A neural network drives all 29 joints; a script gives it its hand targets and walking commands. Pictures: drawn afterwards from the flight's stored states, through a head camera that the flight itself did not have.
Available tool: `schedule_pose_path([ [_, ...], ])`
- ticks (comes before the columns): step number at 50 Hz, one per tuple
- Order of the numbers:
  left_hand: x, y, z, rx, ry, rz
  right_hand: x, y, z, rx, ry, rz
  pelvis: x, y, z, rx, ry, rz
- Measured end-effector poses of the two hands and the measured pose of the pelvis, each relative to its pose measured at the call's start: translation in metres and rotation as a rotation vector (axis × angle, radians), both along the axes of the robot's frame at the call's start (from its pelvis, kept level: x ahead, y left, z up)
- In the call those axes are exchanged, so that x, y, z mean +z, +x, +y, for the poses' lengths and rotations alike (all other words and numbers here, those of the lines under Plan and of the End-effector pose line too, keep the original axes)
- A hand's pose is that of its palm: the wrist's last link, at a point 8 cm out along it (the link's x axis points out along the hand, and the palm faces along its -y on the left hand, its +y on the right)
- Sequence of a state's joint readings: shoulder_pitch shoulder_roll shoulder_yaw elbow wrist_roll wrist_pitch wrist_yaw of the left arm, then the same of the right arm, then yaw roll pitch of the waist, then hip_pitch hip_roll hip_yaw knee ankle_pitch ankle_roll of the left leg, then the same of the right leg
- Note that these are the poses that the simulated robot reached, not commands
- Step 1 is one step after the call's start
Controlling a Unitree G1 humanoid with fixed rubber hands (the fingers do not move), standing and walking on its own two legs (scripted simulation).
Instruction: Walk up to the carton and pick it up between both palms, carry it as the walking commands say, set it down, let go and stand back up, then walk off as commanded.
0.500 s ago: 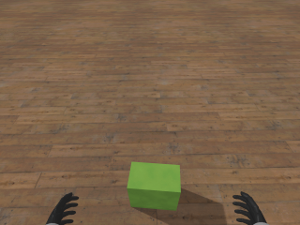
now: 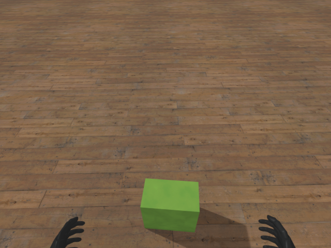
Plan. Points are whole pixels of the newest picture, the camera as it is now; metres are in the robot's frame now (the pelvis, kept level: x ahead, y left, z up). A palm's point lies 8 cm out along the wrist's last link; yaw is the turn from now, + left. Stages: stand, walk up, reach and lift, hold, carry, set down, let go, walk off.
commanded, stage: stand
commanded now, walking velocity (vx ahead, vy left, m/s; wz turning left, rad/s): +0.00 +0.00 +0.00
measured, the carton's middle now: (170, 205) +0.51 +0.00 -0.63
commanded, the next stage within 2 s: walk off in 0.28 s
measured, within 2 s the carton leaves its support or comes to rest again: neither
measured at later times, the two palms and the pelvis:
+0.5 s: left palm out of the picture +0.11 +0.28 -0.08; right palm out of the picture +0.11 -0.27 -0.08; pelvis -0.02 +0.00 +0.00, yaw +0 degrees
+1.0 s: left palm out of the picture +0.13 +0.32 -0.11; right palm out of the picture +0.04 -0.23 -0.10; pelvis +0.00 +0.05 +0.00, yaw -6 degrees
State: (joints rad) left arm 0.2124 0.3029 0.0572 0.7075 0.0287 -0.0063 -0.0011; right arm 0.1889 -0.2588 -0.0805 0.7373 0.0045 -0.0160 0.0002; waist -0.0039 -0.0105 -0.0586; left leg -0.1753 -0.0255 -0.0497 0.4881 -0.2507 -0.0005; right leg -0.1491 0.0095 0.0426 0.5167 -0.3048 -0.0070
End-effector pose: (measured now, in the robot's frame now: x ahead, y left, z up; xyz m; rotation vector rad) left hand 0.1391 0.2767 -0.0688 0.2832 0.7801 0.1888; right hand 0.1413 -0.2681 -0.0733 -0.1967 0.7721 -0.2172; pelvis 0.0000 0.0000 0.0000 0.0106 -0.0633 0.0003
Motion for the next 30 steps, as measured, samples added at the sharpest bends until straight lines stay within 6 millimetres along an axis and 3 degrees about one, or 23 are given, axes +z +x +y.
schedule_pose_path([
  [30, -0.017, -0.038, 0.007, 0.012, -0.007, 0.096, -0.014, -0.043, -0.005, -0.025, -0.011, 0.117, 0.0, -0.02, 0.003, 0.0, -0.004, -0.026],
])
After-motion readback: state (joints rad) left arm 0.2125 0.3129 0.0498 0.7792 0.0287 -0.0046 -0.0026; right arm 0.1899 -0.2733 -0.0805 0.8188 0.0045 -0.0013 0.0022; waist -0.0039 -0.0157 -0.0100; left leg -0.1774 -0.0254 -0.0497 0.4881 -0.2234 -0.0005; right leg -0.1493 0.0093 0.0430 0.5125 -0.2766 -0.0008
